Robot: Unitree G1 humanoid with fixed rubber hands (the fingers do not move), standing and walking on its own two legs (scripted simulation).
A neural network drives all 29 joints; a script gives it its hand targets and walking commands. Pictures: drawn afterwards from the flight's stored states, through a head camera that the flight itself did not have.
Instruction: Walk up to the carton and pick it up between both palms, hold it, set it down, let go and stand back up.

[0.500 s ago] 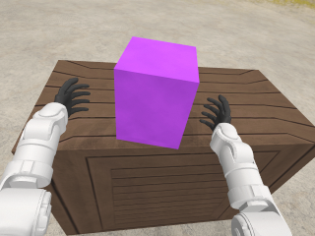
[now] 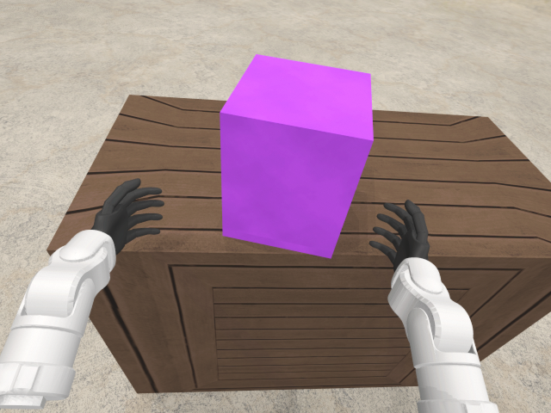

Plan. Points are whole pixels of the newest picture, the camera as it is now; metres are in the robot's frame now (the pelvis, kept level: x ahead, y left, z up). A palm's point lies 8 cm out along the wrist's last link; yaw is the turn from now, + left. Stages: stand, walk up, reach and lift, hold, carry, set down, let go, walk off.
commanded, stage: set down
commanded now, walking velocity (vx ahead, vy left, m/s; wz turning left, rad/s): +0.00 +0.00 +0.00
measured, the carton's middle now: (294, 157) +0.52 -0.03 +0.12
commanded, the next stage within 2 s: let go in 1.78 s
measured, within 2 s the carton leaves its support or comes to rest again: neither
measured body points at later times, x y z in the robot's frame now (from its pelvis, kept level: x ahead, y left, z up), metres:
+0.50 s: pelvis +0.02 +0.00 +0.00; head +0.04 +0.03 +0.45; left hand +0.30 +0.24 +0.06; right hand +0.29 -0.19 +0.07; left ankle +0.04 +0.10 -0.74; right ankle +0.02 -0.14 -0.74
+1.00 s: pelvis +0.04 -0.02 +0.01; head +0.07 -0.01 +0.45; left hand +0.26 +0.23 +0.01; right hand +0.26 -0.21 +0.01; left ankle +0.04 +0.10 -0.74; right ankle +0.02 -0.14 -0.74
